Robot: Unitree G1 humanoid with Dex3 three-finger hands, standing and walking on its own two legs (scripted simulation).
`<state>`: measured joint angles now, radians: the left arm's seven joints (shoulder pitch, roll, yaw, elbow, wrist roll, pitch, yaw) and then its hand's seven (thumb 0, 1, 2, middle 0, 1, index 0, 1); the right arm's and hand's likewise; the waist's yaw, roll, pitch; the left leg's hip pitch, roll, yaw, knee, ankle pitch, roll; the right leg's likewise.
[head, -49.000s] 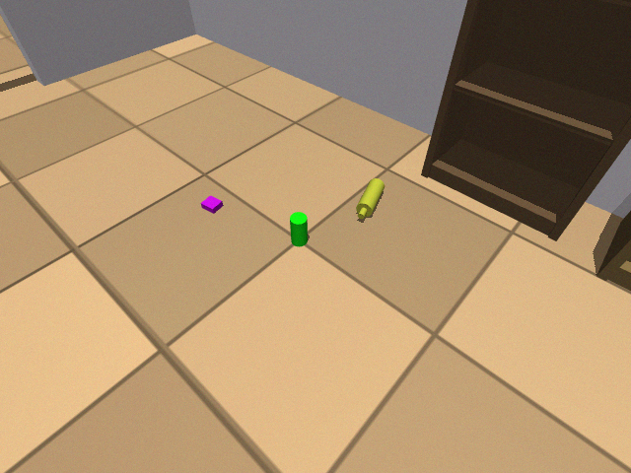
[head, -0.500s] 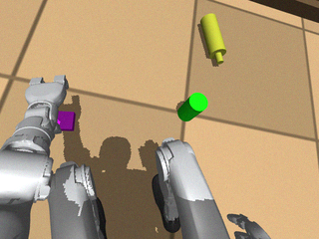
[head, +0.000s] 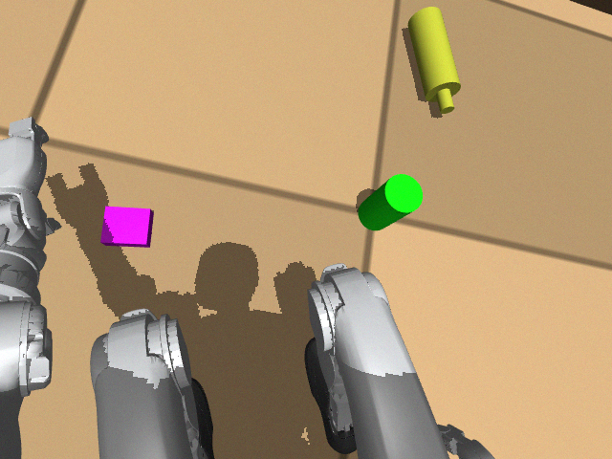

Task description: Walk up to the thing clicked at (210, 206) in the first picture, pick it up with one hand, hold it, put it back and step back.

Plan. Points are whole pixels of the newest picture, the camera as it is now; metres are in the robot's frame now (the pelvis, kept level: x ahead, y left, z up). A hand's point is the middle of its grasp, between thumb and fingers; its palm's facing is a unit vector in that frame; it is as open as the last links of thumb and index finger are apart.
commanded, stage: home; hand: left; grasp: from above
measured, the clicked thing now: (128, 227) +0.48 +0.21 -0.32
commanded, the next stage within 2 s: none
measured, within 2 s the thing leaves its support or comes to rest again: neither
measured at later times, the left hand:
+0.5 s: hand out of the picture +0.29 +0.24 +0.07, palm faces -0.17 -0.77 -0.61, open 7.5 cm
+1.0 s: hand out of the picture +0.24 +0.21 +0.28, palm faces +0.18 -0.96 -0.23, open 7.4 cm
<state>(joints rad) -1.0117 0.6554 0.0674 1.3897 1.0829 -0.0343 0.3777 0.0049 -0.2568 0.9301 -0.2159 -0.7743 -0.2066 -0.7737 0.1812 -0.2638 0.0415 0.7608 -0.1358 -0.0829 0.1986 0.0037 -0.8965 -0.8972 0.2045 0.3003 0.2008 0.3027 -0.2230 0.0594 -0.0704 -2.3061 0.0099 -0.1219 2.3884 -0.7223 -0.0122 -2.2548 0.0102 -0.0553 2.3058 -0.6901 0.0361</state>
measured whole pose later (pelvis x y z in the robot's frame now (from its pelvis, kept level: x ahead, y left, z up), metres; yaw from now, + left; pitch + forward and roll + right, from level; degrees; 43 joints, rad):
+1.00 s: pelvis +0.06 +0.00 +0.35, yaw +7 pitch +16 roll -3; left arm 0.35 0.22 0.05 -0.01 -0.06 0.43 0.09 0.02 0.90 0.89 -0.20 -0.30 -0.20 -0.30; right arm 0.28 -0.21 0.04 0.55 0.04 -0.14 -0.16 0.01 -0.90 -0.90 0.21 0.30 0.20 0.30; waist -0.07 0.05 -0.18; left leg -0.92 0.03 -0.07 1.17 -0.53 -0.01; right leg -0.87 0.00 -0.05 1.10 -0.50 0.01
